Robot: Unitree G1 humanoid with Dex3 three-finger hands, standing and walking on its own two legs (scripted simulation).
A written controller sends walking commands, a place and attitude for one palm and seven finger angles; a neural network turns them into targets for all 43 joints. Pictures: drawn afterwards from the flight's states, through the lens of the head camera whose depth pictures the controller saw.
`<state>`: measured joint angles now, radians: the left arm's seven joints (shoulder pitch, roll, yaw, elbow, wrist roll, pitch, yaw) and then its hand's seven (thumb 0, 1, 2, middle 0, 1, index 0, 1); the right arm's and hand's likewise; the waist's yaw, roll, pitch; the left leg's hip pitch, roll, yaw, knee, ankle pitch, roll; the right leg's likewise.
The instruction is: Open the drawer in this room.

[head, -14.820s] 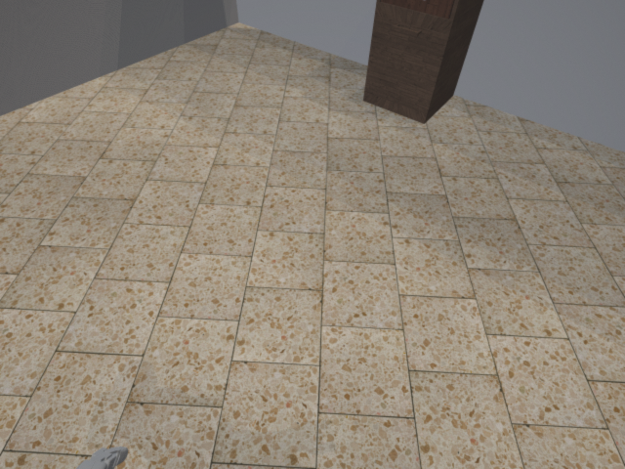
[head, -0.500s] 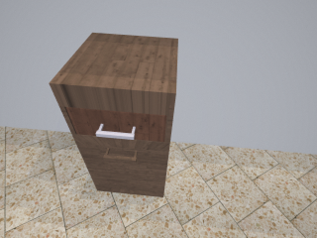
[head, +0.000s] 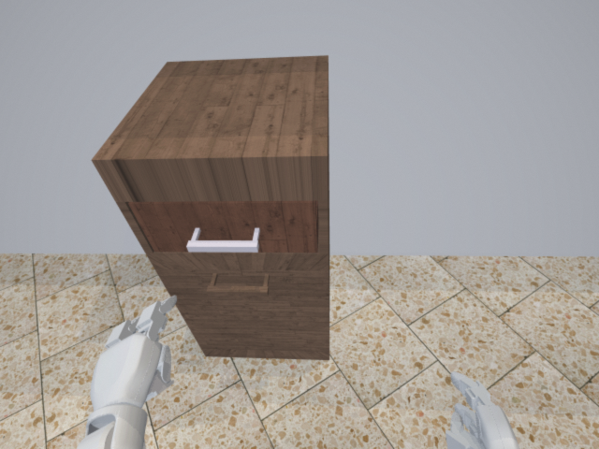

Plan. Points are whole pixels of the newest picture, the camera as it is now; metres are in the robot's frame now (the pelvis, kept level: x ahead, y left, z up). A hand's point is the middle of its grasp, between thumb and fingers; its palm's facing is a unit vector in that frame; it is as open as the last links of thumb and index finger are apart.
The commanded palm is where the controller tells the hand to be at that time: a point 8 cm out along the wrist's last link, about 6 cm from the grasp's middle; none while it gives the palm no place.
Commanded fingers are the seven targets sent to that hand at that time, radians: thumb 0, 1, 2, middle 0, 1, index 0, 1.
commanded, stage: raise the hand with hooked fingers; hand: left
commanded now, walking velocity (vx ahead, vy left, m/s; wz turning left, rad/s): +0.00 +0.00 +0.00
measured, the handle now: (224, 239) +0.55 +0.20 -0.09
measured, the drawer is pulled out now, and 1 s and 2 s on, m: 0.00 0.00 0.00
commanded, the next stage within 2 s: move the hooked fingers above the handle in 1.62 s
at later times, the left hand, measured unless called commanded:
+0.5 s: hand (157, 350) +0.25 +0.21 +0.01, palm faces +0.05 -0.09 -0.99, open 10.7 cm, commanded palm +0.22 +0.22 +0.06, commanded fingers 0.00 -0.03 0.50 -0.27 -0.90 -0.27 -0.90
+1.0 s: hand (149, 293) +0.31 +0.23 +0.06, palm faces +0.05 -0.10 -0.99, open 13.4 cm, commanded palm +0.29 +0.23 +0.12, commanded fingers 0.00 -0.50 0.30 -0.30 -1.20 -0.30 -1.20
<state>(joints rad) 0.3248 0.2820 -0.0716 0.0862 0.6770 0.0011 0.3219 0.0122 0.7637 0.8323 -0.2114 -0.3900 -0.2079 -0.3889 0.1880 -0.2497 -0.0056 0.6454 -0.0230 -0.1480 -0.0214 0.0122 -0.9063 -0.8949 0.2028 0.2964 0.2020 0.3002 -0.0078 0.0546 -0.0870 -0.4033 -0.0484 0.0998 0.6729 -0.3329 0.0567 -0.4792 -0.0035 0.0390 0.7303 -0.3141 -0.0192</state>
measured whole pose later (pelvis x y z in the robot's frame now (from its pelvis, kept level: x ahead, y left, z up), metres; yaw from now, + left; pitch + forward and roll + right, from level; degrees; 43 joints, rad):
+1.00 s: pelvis +0.04 -0.01 +0.01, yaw +1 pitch +5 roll +1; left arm 0.10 0.43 -0.06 0.01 0.96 0.03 0.20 0.00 -0.39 0.34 -0.31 -1.13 -0.31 -1.13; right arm 0.11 -0.25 -0.03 0.57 -0.01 0.14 -0.01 0.01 -0.90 -0.90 0.20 0.30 0.20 0.30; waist 0.06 0.06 -0.07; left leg -0.36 -0.03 0.03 0.64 -0.37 0.03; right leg -0.42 0.02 0.01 0.67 -0.34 -0.03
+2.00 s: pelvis +0.03 -0.02 +0.01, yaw +2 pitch +5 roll +0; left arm -0.14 0.49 -0.06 0.23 0.96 -0.15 0.10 0.00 -0.49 0.30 -0.32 -1.20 -0.32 -1.20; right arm 0.15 -0.23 -0.02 0.59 0.01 0.14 -0.02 0.01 -0.90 -0.90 0.20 0.30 0.20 0.30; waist 0.06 0.04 -0.03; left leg -0.35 -0.03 0.01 0.57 -0.31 0.03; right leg -0.39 0.03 -0.01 0.58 -0.28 -0.04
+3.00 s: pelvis +0.02 +0.00 -0.02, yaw +1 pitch +18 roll -1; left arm -0.67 0.38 -0.09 0.96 1.12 -0.01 0.41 0.00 -0.49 0.30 -0.32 -1.20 -0.32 -1.20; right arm 0.27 -0.23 -0.07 0.66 -0.01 0.16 0.01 0.00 -0.90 -0.89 0.20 0.30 0.20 0.30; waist -0.06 0.04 -0.15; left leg -0.76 -0.02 0.03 0.87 -0.42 0.05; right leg -0.79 0.03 0.00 0.85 -0.37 -0.02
